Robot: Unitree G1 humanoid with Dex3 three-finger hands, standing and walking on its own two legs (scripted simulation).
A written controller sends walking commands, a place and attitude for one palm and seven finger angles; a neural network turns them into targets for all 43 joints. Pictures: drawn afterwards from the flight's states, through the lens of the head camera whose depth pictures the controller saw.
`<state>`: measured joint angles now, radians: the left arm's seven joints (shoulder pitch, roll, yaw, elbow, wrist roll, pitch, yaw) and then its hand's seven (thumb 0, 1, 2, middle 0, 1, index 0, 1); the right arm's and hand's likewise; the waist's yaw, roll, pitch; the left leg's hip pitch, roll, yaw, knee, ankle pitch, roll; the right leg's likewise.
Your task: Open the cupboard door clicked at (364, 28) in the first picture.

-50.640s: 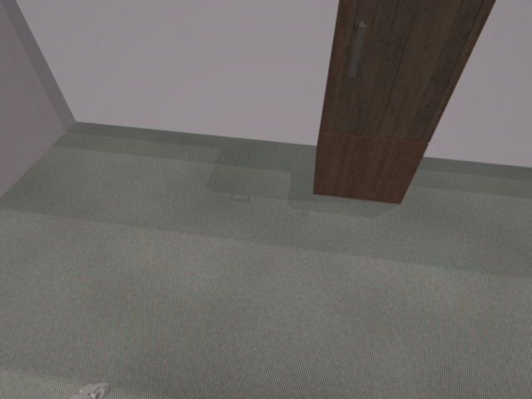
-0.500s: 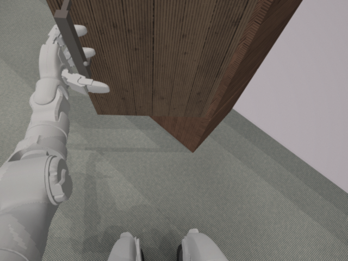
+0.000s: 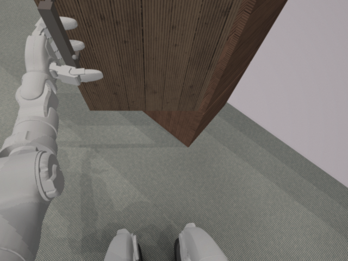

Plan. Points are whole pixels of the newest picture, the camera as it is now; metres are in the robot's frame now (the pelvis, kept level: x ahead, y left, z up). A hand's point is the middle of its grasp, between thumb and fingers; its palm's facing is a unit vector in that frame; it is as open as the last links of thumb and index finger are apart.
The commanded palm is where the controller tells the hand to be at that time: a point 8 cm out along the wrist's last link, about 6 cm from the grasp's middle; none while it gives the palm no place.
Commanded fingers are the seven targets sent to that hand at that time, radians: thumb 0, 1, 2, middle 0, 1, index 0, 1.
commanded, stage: close the thumb around the handle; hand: left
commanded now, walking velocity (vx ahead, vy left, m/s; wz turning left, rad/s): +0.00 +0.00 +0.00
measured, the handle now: (64, 36) +0.60 +0.17 +0.09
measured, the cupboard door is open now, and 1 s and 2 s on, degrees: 43 52 82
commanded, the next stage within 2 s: pull the door open along its arc in 0.48 s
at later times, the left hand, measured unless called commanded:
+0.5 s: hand (74, 57) +0.54 +0.15 +0.09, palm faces -0.04 -1.00 +0.00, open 5.6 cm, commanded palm +0.52 +0.19 +0.08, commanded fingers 0.00 0.90 0.90 -0.40 -1.35 -0.40 -1.35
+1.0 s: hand (75, 83) +0.48 +0.15 +0.09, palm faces -0.06 -1.00 -0.01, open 5.8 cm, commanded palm +0.42 +0.20 +0.08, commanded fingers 0.00 0.90 0.90 -0.40 -1.35 -0.40 -1.35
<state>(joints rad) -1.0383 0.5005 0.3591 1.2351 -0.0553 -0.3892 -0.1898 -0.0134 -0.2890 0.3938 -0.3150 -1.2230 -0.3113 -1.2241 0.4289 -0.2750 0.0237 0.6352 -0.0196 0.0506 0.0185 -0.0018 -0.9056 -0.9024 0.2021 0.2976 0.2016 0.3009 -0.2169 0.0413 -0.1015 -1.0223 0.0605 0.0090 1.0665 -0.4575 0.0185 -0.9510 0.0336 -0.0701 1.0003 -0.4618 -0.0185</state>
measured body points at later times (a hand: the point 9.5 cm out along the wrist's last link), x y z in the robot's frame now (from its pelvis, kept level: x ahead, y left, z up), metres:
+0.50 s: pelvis +0.01 +0.00 +0.00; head +0.15 +0.02 +0.43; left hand +0.54 +0.21 +0.09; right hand -0.02 -0.26 -0.11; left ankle +0.02 +0.11 -0.66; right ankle +0.00 -0.11 -0.66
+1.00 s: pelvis +0.02 +0.00 +0.02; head +0.12 +0.00 +0.46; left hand +0.47 +0.20 +0.09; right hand +0.04 -0.26 -0.10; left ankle +0.02 +0.11 -0.66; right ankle +0.00 -0.11 -0.66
